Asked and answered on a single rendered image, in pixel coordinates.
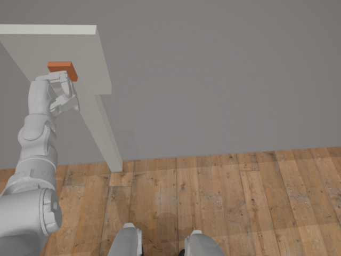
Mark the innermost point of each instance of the left robot thigh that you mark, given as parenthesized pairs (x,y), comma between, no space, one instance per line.
(128,242)

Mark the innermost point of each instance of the right robot thigh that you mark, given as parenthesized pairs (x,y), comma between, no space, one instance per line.
(201,245)

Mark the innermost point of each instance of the robot left hand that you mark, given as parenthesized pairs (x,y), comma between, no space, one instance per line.
(43,100)

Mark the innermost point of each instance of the robot thigh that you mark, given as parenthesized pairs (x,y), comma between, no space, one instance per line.
(128,242)
(201,245)

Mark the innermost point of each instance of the left robot upper arm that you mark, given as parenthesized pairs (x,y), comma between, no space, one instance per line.
(27,219)

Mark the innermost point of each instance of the robot left forearm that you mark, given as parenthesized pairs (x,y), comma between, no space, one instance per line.
(37,164)

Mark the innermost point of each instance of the button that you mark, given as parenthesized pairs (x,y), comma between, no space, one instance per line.
(60,66)

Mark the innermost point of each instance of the panel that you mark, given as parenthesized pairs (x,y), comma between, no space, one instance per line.
(33,46)

